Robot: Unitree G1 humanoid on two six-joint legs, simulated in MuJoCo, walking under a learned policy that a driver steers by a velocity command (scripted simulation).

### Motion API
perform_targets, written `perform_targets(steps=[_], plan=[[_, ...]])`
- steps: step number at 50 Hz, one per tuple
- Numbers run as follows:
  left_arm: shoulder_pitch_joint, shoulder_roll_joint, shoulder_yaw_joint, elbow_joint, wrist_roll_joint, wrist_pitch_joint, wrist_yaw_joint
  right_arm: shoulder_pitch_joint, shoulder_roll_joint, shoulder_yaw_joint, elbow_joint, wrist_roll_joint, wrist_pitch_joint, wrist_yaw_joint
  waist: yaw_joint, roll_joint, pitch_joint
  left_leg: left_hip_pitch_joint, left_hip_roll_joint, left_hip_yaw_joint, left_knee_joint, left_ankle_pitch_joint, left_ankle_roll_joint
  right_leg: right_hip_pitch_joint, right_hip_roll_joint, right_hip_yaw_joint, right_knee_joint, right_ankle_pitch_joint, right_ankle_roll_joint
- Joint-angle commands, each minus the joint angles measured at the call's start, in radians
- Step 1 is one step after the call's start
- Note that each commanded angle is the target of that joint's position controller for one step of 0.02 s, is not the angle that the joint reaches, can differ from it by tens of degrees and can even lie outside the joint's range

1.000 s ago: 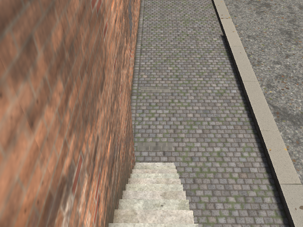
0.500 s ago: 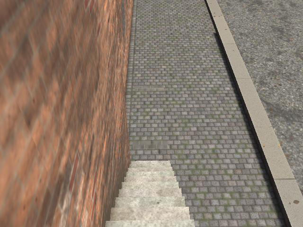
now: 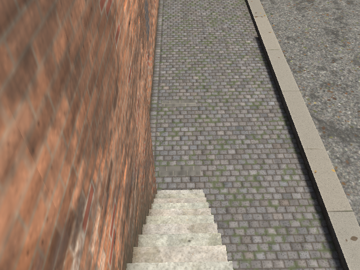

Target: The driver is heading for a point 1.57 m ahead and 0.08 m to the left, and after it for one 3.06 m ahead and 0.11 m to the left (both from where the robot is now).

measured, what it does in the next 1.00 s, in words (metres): goes down: right foot 0.21 m lower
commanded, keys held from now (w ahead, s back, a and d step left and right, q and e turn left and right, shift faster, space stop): no key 0.22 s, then w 0.78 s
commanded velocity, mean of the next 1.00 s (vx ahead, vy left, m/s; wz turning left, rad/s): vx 0.28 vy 0.00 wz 0.00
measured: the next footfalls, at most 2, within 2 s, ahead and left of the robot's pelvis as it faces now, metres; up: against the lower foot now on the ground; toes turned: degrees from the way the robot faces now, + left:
right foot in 0.98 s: +0.24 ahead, -0.12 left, -0.21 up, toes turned -1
left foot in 1.48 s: +0.47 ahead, +0.26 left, -0.43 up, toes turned +3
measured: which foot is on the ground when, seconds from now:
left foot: down 0.00-0.98, up 1.00-1.00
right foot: down 0.00-0.64, up 0.66-0.96, down 0.98-1.00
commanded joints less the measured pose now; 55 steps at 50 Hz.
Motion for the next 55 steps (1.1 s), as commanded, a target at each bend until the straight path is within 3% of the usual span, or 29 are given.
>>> perform_targets(steps=[1, 11, 18, 21, 25, 27, 30, 31, 32, 33, 34, 35, 36, 39, 40, 41, 42, 43, 44, 46, 47, 48, 49, 50, 51, 52, 53, 54, 55], plan=[[0.027, 0.061, 0.008, -0.031, 0.0, -0.01, -0.006, 0.045, -0.101, -0.019, -0.014, 0.001, -0.004, -0.004, 0.007, -0.027, 0.081, -0.086, 0.122, -0.117, -0.066, 0.098, 0.04, 0.002, -0.22, 0.216, -0.081, 0.153, 0.014], [0.041, 0.059, 0.013, -0.01, -0.003, -0.01, -0.007, 0.052, -0.102, -0.024, -0.003, -0.003, 0.0, -0.012, 0.008, -0.035, 0.076, -0.072, 0.121, -0.114, -0.068, 0.117, 0.038, 0.009, -0.224, 0.222, -0.083, 0.194, 0.012], [0.031, 0.098, 0.027, -0.03, -0.001, 0.024, 0.014, 0.007, -0.101, -0.047, -0.018, 0.001, 0.002, -0.017, 0.031, -0.055, 0.106, -0.147, 0.034, -0.019, -0.014, -0.16, 0.088, -0.017, -0.154, 0.191, -0.044, -0.198, -0.033], [0.069, 0.123, 0.043, -0.015, -0.001, 0.023, 0.02, -0.016, -0.097, -0.052, -0.037, -0.015, 0.003, -0.02, 0.035, -0.073, 0.161, -0.196, -0.002, 0.017, 0.078, -0.147, 0.101, -0.076, -0.153, 0.222, -0.048, -0.304, -0.046], [0.109, 0.156, 0.056, -0.024, 0.002, 0.028, 0.032, -0.018, -0.109, -0.055, -0.06, -0.03, -0.013, -0.019, 0.033, -0.069, 0.14, -0.266, -0.018, 0.03, 0.186, -0.09, 0.098, -0.032, -0.189, 0.296, 0.051, -0.127, -0.092], [0.067, 0.148, 0.055, -0.039, -0.008, 0.011, 0.03, -0.009, -0.061, -0.044, -0.095, -0.002, -0.021, -0.025, 0.0, -0.112, 0.095, -0.192, -0.04, 0.049, 0.172, -0.072, 0.079, -0.028, -0.166, 0.238, 0.125, 0.207, -0.074], [0.078, 0.161, 0.058, -0.045, -0.006, 0.002, 0.041, 0.037, -0.093, -0.052, -0.074, 0.009, -0.036, -0.026, -0.013, -0.012, 0.057, -0.081, -0.036, 0.034, 0.21, 0.061, 0.086, -0.048, -0.118, 0.158, 0.247, 0.307, -0.044], [0.078, 0.177, 0.062, -0.045, 0.009, -0.001, 0.041, 0.078, -0.117, -0.061, -0.055, -0.001, -0.037, -0.019, -0.023, 0.034, 0.057, -0.068, -0.024, 0.017, 0.233, 0.102, 0.101, -0.075, -0.109, 0.164, 0.296, 0.256, -0.05], [-0.117, 0.181, 0.077, -0.165, -0.031, -0.078, 0.043, 0.221, -0.122, -0.058, -0.137, -0.271, -0.082, 0.064, -0.096, 0.106, 0.175, -0.016, 0.014, -0.143, 0.119, 0.005, 0.206, -0.421, -0.061, 0.011, 0.54, -0.085, -0.023], [-0.2, 0.128, 0.057, -0.181, -0.02, -0.124, 0.037, 0.282, -0.173, -0.097, -0.124, -0.282, -0.104, 0.092, -0.151, 0.191, 0.163, 0.108, 0.204, -0.416, -0.056, -0.068, 0.395, -0.709, -0.04, -0.034, 0.705, -0.382, 0.016], [-0.252, 0.097, 0.043, -0.198, -0.014, -0.153, 0.041, 0.349, -0.151, -0.098, -0.147, -0.244, -0.128, 0.107, -0.213, 0.134, 0.2, 0.168, 0.324, -0.549, -0.166, -0.169, 0.475, -0.923, -0.116, 0.052, 0.736, -0.535, 0.033], [-0.268, 0.089, 0.033, -0.194, -0.024, -0.166, 0.05, 0.338, -0.108, -0.089, -0.152, -0.212, -0.138, 0.101, -0.222, 0.042, 0.202, 0.192, 0.341, -0.555, -0.179, -0.236, 0.458, -1.003, -0.165, 0.084, 0.715, -0.487, 0.044], [-0.166, 0.091, 0.031, -0.161, -0.009, -0.183, 0.055, 0.376, -0.115, -0.094, -0.131, -0.208, -0.136, 0.085, -0.191, -0.039, 0.121, 0.169, 0.323, -0.497, -0.1, -0.288, 0.397, -0.948, -0.215, 0.141, 0.777, -0.289, 0.062], [-0.126, 0.095, 0.028, -0.168, 0.025, -0.176, 0.034, 0.22, -0.073, -0.073, -0.202, -0.183, -0.161, 0.075, -0.085, -0.013, 0.046, -0.182, 0.164, -0.257, 0.019, -0.285, 0.3, -0.687, -0.167, 0.071, 0.897, -0.2, 0.04], [-0.081, 0.153, 0.04, -0.146, 0.073, -0.163, 0.039, 0.131, 0.049, -0.037, -0.249, -0.166, -0.177, 0.043, -0.063, -0.051, 0.062, -0.189, 0.085, -0.127, 0.269, -0.232, 0.19, -0.74, -0.268, 0.192, 0.555, 0.36, 0.037], [-0.088, 0.098, 0.039, -0.137, 0.013, -0.098, 0.003, 0.13, -0.004, -0.05, -0.122, 0.1, -0.142, -0.017, 0.004, 0.091, 0.035, -0.293, 0.032, -0.059, 0.388, -0.216, 0.185, -0.441, -0.138, 0.075, 0.4, 0.58, 0.06], [-0.032, 0.02, 0.024, -0.107, 0.01, -0.057, -0.032, 0.152, 0.003, -0.049, -0.115, 0.111, -0.135, -0.047, 0.026, -0.036, 0.051, -0.61, -0.028, 0.048, 0.467, -0.3, 0.153, -0.1, -0.069, 0.01, 0.361, 0.911, 0.094], [0.034, -0.026, 0.011, -0.08, -0.01, -0.036, -0.058, 0.112, -0.063, -0.07, -0.124, 0.092, -0.131, -0.063, 0.048, -0.002, 0.055, -0.71, -0.033, 0.041, 0.489, -0.337, 0.159, 0.062, -0.027, -0.032, 0.375, 0.893, 0.121], [0.058, -0.018, 0.011, -0.068, -0.022, -0.019, -0.06, 0.118, -0.093, -0.09, -0.12, 0.055, -0.11, -0.067, 0.035, -0.004, 0.08, -0.666, -0.022, 0.041, 0.558, -0.346, 0.178, 0.051, -0.031, -0.053, 0.265, 0.782, 0.133], [0.061, 0.012, 0.028, -0.054, -0.012, -0.015, -0.039, 0.21, -0.085, -0.099, -0.097, -0.006, -0.069, -0.06, -0.018, -0.063, 0.089, -0.544, -0.04, 0.077, 0.825, -0.386, 0.188, 0.071, -0.036, -0.088, 0.005, 0.728, 0.125], [0.194, 0.063, 0.043, -0.002, 0.014, -0.006, -0.011, 0.155, -0.103, -0.104, -0.094, -0.01, -0.065, -0.043, 0.047, -0.008, -0.026, -0.608, -0.039, 0.074, 1.041, -0.229, 0.173, 0.272, -0.015, -0.15, 0.227, 0.798, 0.115], [0.438, 0.144, 0.076, 0.037, -0.003, -0.015, 0.001, 0.045, -0.164, -0.119, -0.128, -0.027, -0.059, -0.035, 0.233, 0.011, -0.062, -0.709, -0.067, 0.015, 1.311, -0.262, 0.164, 0.427, -0.155, -0.012, 0.12, 0.727, 0.084], [0.364, 0.192, 0.094, 0.016, -0.02, -0.036, 0.002, 0.121, -0.12, -0.13, -0.138, -0.052, -0.055, -0.037, 0.188, -0.212, 0.03, -0.632, -0.15, -0.038, 1.628, -0.56, 0.194, 0.244, -0.246, 0.115, -0.186, 0.515, 0.092], [0.31, 0.259, 0.069, 0.021, 0.044, -0.05, -0.013, 0.168, -0.005, -0.105, -0.204, -0.007, -0.07, -0.023, -0.012, -0.374, 0.057, -1.005, -0.154, -0.109, 1.771, -0.644, 0.15, 0.404, -0.374, 0.174, 0.416, 1.563, 0.117], [0.402, 0.326, 0.108, 0.039, 0.027, -0.053, -0.018, 0.252, -0.04, -0.099, -0.199, 0.002, -0.079, -0.022, -0.002, -0.307, -0.093, -1.099, -0.138, -0.161, 1.778, -0.501, 0.167, 0.537, -0.49, 0.285, 0.431, 1.586, 0.058], [0.436, 0.359, 0.14, 0.064, 0.02, -0.067, -0.006, 0.27, -0.083, -0.11, -0.171, -0.017, -0.089, -0.035, 0.044, -0.196, -0.185, -1.094, -0.099, -0.285, 1.639, -0.353, 0.157, 0.471, -0.559, 0.473, 0.317, 0.765, -0.126], [0.415, 0.296, 0.141, 0.064, 0.021, -0.074, -0.005, 0.228, -0.088, -0.117, -0.139, -0.046, -0.087, -0.033, 0.05, -0.231, -0.1, -1.078, -0.082, -0.242, 1.639, -0.353, 0.137, 0.288, -0.556, 0.558, 0.235, 0.432, -0.233], [0.395, 0.204, 0.112, 0.082, 0.011, -0.079, -0.004, 0.156, -0.114, -0.128, -0.144, -0.046, -0.079, -0.025, 0.036, -0.187, 0.042, -1.125, -0.115, -0.225, 1.65, -0.321, 0.123, 0.164, -0.546, 0.541, 0.223, 0.594, -0.251], [0.339, 0.145, 0.086, 0.087, 0.052, -0.088, -0.02, 0.089, -0.059, -0.112, -0.174, -0.043, -0.069, -0.046, 0.008, -0.141, 0.104, -1.085, -0.095, -0.339, 1.384, -0.088, 0.062, -0.049, -0.586, 0.51, 0.248, 0.562, -0.253]])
